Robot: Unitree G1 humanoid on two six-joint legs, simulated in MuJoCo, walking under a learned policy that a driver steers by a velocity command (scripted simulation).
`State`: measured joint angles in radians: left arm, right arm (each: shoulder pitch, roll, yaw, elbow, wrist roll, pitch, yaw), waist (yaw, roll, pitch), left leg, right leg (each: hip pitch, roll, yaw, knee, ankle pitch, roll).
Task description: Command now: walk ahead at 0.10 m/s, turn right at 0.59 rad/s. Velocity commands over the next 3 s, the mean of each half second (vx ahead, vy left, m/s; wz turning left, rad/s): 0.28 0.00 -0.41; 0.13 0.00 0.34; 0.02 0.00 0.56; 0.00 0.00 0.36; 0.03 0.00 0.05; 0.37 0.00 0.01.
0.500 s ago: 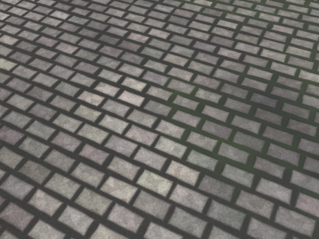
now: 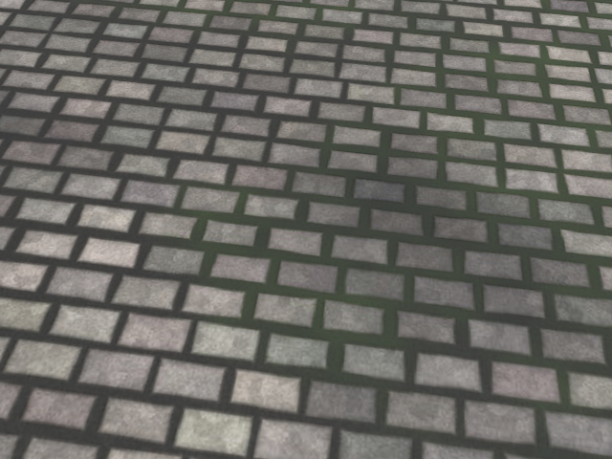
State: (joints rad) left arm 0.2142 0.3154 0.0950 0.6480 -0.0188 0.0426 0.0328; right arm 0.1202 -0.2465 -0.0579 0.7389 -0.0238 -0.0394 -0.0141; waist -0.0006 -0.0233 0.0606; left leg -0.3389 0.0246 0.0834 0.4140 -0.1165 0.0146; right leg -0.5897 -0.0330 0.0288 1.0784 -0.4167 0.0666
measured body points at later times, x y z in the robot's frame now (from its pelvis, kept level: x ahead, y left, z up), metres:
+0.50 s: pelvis +0.12 -0.06 +0.01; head +0.13 -0.10 +0.46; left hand +0.22 +0.20 -0.09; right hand +0.23 -0.36 -0.10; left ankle +0.29 +0.08 -0.68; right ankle +0.02 -0.14 -0.74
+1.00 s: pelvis +0.26 -0.06 -0.01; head +0.31 -0.06 +0.44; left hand +0.42 +0.21 -0.10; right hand +0.41 -0.35 -0.11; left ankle +0.34 +0.02 -0.74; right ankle +0.32 -0.23 -0.70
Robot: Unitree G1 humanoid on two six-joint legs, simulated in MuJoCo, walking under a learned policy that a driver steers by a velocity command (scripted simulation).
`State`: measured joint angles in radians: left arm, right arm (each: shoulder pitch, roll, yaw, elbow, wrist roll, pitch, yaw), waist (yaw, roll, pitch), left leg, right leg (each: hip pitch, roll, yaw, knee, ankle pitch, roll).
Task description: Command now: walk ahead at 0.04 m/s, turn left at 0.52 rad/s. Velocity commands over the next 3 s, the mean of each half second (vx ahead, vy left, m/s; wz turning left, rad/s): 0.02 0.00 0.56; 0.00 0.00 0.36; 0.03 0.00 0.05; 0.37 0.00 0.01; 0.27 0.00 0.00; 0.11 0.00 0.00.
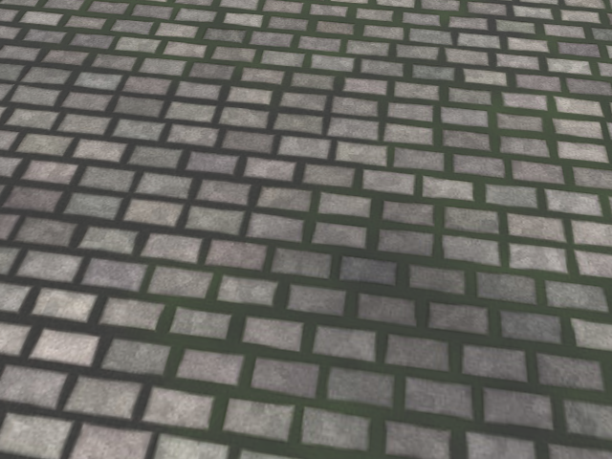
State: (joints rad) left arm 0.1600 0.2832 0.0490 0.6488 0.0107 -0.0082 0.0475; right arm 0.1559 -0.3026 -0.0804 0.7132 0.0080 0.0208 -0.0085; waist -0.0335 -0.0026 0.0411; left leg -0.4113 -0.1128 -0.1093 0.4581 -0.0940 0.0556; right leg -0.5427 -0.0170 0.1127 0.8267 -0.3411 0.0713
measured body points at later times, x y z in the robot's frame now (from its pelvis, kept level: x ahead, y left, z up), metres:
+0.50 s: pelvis +0.02 -0.02 +0.00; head +0.05 +0.00 +0.45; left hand +0.07 +0.30 -0.10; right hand +0.27 -0.22 -0.09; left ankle -0.02 +0.09 -0.73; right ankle +0.07 -0.15 -0.73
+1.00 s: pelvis +0.02 -0.01 +0.00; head +0.04 +0.00 +0.45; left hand +0.03 +0.30 -0.09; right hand +0.28 -0.15 -0.10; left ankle -0.03 +0.09 -0.73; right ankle +0.09 -0.12 -0.73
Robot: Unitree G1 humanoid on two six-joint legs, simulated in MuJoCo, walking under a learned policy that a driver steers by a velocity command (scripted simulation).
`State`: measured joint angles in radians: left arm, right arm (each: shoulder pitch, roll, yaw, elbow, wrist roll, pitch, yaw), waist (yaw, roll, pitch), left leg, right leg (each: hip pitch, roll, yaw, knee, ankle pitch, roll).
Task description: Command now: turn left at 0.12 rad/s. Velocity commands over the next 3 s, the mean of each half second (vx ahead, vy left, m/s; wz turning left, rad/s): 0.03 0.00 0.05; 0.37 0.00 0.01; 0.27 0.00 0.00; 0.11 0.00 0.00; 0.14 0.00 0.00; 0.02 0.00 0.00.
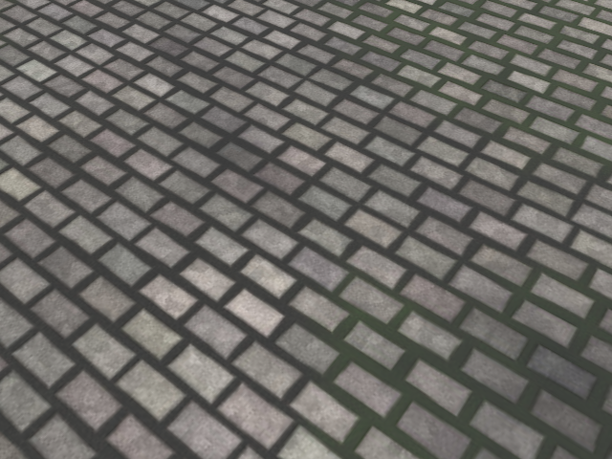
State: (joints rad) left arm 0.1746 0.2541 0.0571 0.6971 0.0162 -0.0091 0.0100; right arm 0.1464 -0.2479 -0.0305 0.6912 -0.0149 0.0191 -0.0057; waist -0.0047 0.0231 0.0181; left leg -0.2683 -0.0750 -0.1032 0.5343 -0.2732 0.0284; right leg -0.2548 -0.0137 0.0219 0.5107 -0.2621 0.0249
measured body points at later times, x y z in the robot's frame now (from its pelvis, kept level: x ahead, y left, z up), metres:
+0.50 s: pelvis +0.01 -0.02 +0.00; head +0.01 -0.02 +0.45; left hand +0.15 +0.23 -0.11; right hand +0.12 -0.28 -0.12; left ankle +0.01 +0.10 -0.73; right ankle +0.00 -0.13 -0.73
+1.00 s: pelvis +0.19 -0.01 +0.00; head +0.22 +0.01 +0.45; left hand +0.43 +0.21 -0.08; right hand +0.14 -0.27 -0.12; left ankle +0.04 +0.10 -0.73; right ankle +0.38 -0.15 -0.70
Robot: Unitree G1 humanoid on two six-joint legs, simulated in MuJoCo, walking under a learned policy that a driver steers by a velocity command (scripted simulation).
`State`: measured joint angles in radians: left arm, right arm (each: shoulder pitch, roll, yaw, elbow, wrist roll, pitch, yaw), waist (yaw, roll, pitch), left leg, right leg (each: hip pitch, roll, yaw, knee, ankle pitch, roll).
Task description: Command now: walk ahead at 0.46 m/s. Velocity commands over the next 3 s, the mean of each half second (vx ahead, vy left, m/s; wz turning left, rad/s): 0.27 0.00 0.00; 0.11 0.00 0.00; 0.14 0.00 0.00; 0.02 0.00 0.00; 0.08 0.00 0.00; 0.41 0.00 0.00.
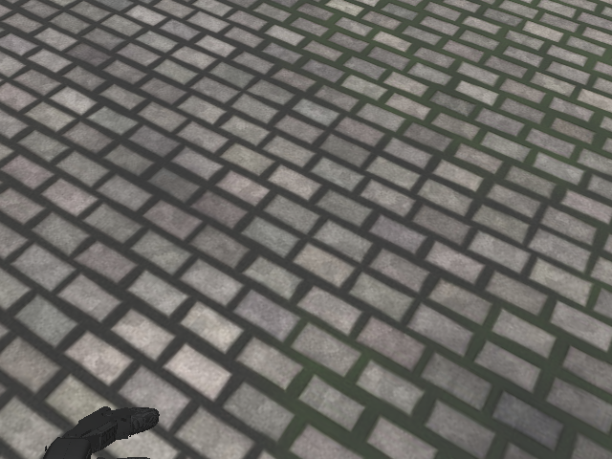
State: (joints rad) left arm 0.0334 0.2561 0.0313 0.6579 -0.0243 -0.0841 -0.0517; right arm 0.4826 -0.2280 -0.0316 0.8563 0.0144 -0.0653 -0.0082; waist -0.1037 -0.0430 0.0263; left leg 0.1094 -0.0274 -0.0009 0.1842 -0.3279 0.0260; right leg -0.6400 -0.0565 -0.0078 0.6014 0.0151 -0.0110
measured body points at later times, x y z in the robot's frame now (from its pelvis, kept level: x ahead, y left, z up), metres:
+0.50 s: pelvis +0.22 -0.04 +0.00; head +0.24 -0.03 +0.45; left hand +0.31 +0.23 -0.12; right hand +0.38 -0.29 -0.10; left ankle +0.32 +0.11 -0.72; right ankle +0.22 -0.12 -0.74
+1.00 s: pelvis +0.31 -0.01 -0.01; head +0.31 -0.01 +0.44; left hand +0.34 +0.26 -0.15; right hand +0.41 -0.27 -0.13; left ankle +0.32 +0.10 -0.74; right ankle +0.21 -0.12 -0.74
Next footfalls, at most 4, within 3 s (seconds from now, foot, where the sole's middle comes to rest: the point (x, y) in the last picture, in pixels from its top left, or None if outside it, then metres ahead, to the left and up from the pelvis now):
0.10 right None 0.26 -0.13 -0.77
0.52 left None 0.36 0.10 -0.77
1.40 right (343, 446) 0.48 -0.13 -0.77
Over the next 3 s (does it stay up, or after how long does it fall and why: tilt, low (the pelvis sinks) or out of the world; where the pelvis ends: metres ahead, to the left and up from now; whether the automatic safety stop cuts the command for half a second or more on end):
stays up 0.62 -0.03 -0.01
